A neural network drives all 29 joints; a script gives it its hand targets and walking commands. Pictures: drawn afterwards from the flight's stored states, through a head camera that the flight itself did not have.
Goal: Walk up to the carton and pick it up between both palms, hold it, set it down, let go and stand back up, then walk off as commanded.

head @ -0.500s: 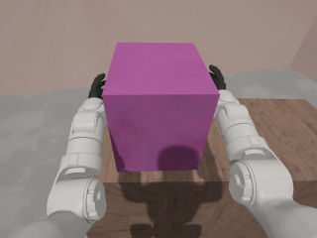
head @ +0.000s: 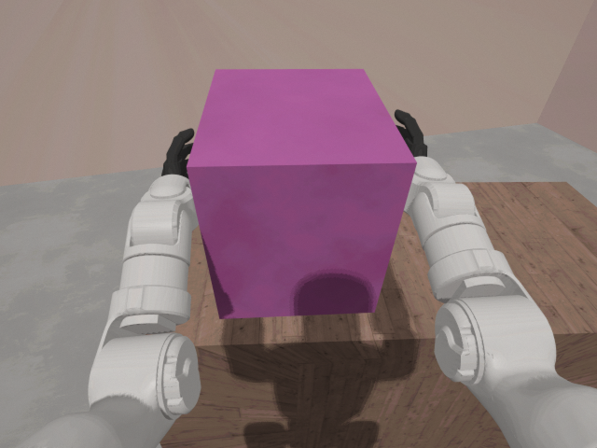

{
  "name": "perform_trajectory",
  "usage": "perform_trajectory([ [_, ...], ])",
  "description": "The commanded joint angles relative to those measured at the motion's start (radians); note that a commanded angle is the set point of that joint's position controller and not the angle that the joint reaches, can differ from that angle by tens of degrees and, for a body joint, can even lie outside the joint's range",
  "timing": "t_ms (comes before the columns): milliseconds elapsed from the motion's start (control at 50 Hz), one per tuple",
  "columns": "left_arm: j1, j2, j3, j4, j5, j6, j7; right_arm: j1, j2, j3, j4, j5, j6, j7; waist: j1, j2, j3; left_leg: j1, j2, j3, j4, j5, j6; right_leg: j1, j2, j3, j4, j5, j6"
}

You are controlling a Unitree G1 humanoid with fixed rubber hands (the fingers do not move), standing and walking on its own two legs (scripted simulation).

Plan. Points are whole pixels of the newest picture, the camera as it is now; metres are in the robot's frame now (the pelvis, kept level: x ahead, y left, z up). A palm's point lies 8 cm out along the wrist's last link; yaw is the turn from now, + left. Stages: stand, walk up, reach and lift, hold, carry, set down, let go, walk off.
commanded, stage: hold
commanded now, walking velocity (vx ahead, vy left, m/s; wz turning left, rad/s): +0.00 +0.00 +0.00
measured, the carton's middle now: (294, 189) +0.41 +0.03 +0.18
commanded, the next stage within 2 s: none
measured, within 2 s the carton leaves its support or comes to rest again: neither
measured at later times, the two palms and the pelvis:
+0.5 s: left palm (177, 176) +0.36 +0.18 +0.23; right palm (420, 156) +0.39 -0.13 +0.26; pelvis +0.00 +0.00 +0.00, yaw +0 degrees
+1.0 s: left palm (178, 175) +0.36 +0.17 +0.23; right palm (422, 155) +0.39 -0.13 +0.26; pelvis +0.00 +0.00 +0.00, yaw +0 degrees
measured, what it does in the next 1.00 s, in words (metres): stands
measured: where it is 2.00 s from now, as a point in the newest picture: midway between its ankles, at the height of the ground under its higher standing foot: outside the picture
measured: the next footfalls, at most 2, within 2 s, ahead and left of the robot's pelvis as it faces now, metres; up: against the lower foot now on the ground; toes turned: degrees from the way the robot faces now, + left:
none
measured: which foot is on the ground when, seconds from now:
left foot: down 0.00-1.00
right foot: down 0.00-1.00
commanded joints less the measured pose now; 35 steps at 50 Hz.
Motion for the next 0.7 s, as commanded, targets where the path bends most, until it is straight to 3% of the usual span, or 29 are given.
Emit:
perform_trajectory([
  [0, -1.039, -0.572, -0.489, -0.284, -0.153, -0.049, -0.169, -0.805, 0.686, 0.341, -0.291, 0.2, 0.019, 0.075, -0.125, 0.065, -0.397, 0.377, -0.057, -0.072, -0.108, 0.059, -0.02, 0.109, 0.011, -0.009, -0.183, 0.165, 0.058],
  [20, -1.008, -0.576, -0.494, -0.245, -0.162, -0.041, -0.172, -0.837, 0.665, 0.341, -0.337, 0.198, 0.018, 0.071, -0.123, 0.057, -0.405, 0.383, -0.058, -0.072, -0.113, 0.041, -0.017, 0.104, 0.006, -0.006, -0.19, 0.163, 0.056],
  [60, -1.049, -0.614, -0.538, -0.349, -0.179, -0.036, -0.168, -0.786, 0.665, 0.345, -0.344, 0.218, 0.036, 0.065, -0.159, 0.099, -0.443, 0.405, -0.05, -0.088, -0.099, 0.103, -0.044, 0.114, 0.017, -0.005, -0.177, 0.212, 0.052],
  [80, -0.994, -0.591, -0.499, -0.277, -0.159, -0.019, -0.171, -0.812, 0.657, 0.354, -0.35, 0.217, 0.043, 0.063, -0.131, 0.068, -0.377, 0.374, -0.051, -0.081, -0.106, 0.082, -0.032, 0.118, 0.021, -0.007, -0.184, 0.183, 0.052],
  [100, -1.037, -0.574, -0.493, -0.326, -0.158, -0.019, -0.177, -0.797, 0.677, 0.36, -0.335, 0.222, 0.058, 0.067, -0.126, 0.055, -0.4, 0.363, -0.058, -0.078, -0.106, 0.068, -0.019, 0.122, 0.009, 0.002, -0.186, 0.168, 0.055],
  [120, -0.996, -0.573, -0.48, -0.257, -0.139, -0.011, -0.176, -0.797, 0.662, 0.344, -0.301, 0.222, 0.063, 0.07, -0.123, 0.062, -0.342, 0.369, -0.049, -0.083, -0.117, 0.026, -0.019, 0.073, 0.01, -0.002, -0.199, 0.128, 0.054],
  [140, -1.03, -0.573, -0.496, -0.33, -0.16, -0.012, -0.177, -0.804, 0.669, 0.35, -0.337, 0.224, 0.063, 0.068, -0.125, 0.07, -0.401, 0.376, -0.056, -0.074, -0.119, 0.055, -0.025, 0.113, 0.012, -0.004, -0.19, 0.155, 0.057],
  [180, -1.001, -0.592, -0.525, -0.329, -0.169, -0.001, -0.18, -0.8, 0.655, 0.364, -0.38, 0.239, 0.066, 0.06, -0.142, 0.087, -0.41, 0.38, -0.06, -0.076, -0.101, 0.098, -0.033, 0.129, 0.014, -0.001, -0.179, 0.225, 0.057],
  [200, -1.038, -0.571, -0.502, -0.325, -0.166, 0.001, -0.182, -0.796, 0.656, 0.352, -0.323, 0.244, 0.083, 0.061, -0.138, 0.079, -0.384, 0.376, -0.057, -0.08, -0.109, 0.055, -0.025, 0.093, 0.014, 0.002, -0.18, 0.171, 0.061],
  [240, -1.006, -0.57, -0.498, -0.323, -0.16, 0.013, -0.187, -0.777, 0.643, 0.358, -0.341, 0.251, 0.096, 0.059, -0.139, 0.064, -0.38, 0.38, -0.053, -0.083, -0.105, 0.077, -0.027, 0.101, 0.019, 0.002, -0.18, 0.193, 0.053],
  [260, -1.011, -0.593, -0.527, -0.386, -0.177, 0.01, -0.188, -0.763, 0.658, 0.365, -0.382, 0.259, 0.093, 0.055, -0.156, 0.077, -0.429, 0.393, -0.052, -0.089, -0.092, 0.118, -0.031, 0.126, 0.02, 0.009, -0.171, 0.253, 0.053],
  [280, -1.014, -0.568, -0.51, -0.407, -0.168, 0.007, -0.185, -0.769, 0.663, 0.391, -0.404, 0.272, 0.096, 0.051, -0.142, 0.068, -0.472, 0.416, -0.061, -0.082, -0.086, 0.133, -0.03, 0.156, 0.017, 0.004, -0.166, 0.289, 0.061],
  [300, -0.967, -0.559, -0.505, -0.382, -0.166, 0.017, -0.188, -0.752, 0.668, 0.398, -0.421, 0.261, 0.109, 0.042, -0.149, 0.054, -0.447, 0.394, -0.063, -0.081, -0.087, 0.124, -0.019, 0.162, 0.012, 0.008, -0.166, 0.317, 0.07],
  [320, -0.974, -0.545, -0.477, -0.32, -0.131, 0.025, -0.196, -0.746, 0.643, 0.351, -0.338, 0.239, 0.126, 0.041, -0.152, 0.072, -0.332, 0.356, -0.058, -0.082, -0.111, 0.047, -0.022, 0.126, 0.001, 0.019, -0.182, 0.228, 0.067],
  [340, -0.983, -0.551, -0.47, -0.295, -0.134, 0.027, -0.204, -0.781, 0.643, 0.332, -0.36, 0.239, 0.125, 0.045, -0.144, 0.061, -0.323, 0.341, -0.059, -0.079, -0.123, 0.002, -0.015, 0.097, 0.004, 0.014, -0.196, 0.146, 0.06],
  [400, -1.012, -0.582, -0.518, -0.35, -0.169, 0.025, -0.195, -0.783, 0.645, 0.357, -0.376, 0.256, 0.123, 0.055, -0.154, 0.089, -0.409, 0.373, -0.049, -0.082, -0.111, 0.047, -0.035, 0.11, 0.02, 0.0, -0.185, 0.162, 0.047],
  [420, -1.034, -0.59, -0.499, -0.334, -0.165, 0.024, -0.192, -0.819, 0.659, 0.359, -0.388, 0.256, 0.12, 0.057, -0.135, 0.076, -0.373, 0.365, -0.052, -0.083, -0.124, 0.013, -0.024, 0.077, 0.017, 0.003, -0.198, 0.107, 0.052],
  [460, -1.01, -0.588, -0.503, -0.335, -0.162, 0.031, -0.196, -0.806, 0.655, 0.343, -0.393, 0.25, 0.124, 0.054, -0.15, 0.063, -0.355, 0.346, -0.052, -0.083, -0.124, 0.008, -0.028, 0.103, 0.022, 0.003, -0.193, 0.128, 0.047],
  [480, -1.059, -0.612, -0.526, -0.349, -0.182, 0.022, -0.19, -0.82, 0.642, 0.315, -0.382, 0.238, 0.117, 0.061, -0.16, 0.102, -0.388, 0.367, -0.041, -0.092, -0.127, -0.02, -0.04, 0.055, 0.02, -0.001, -0.196, 0.085, 0.04],
  [520, -1.054, -0.587, -0.497, -0.339, -0.173, 0.022, -0.189, -0.826, 0.662, 0.334, -0.369, 0.247, 0.124, 0.059, -0.138, 0.065, -0.368, 0.344, -0.052, -0.082, -0.125, -0.002, -0.021, 0.083, 0.013, 0.004, -0.199, 0.111, 0.05],
  [580, -1.053, -0.571, -0.463, -0.265, -0.152, 0.027, -0.2, -0.828, 0.64, 0.3, -0.308, 0.224, 0.127, 0.066, -0.143, 0.057, -0.301, 0.315, -0.046, -0.074, -0.145, -0.089, -0.016, 0.044, 0.011, 0.006, -0.207, 0.018, 0.041],
  [660, -1.038, -0.553, -0.456, -0.316, -0.155, 0.021, -0.2, -0.781, 0.672, 0.334, -0.301, 0.24, 0.133, 0.066, -0.128, 0.03, -0.34, 0.327, -0.049, -0.078, -0.134, -0.02, -0.011, 0.083, 0.015, 0.009, -0.193, 0.102, 0.049],
  [680, -1.022, -0.564, -0.462, -0.304, -0.151, 0.025, -0.199, -0.787, 0.653, 0.337, -0.325, 0.248, 0.129, 0.064, -0.138, 0.039, -0.334, 0.326, -0.05, -0.077, -0.133, -0.012, -0.017, 0.084, 0.018, 0.008, -0.185, 0.128, 0.048],
])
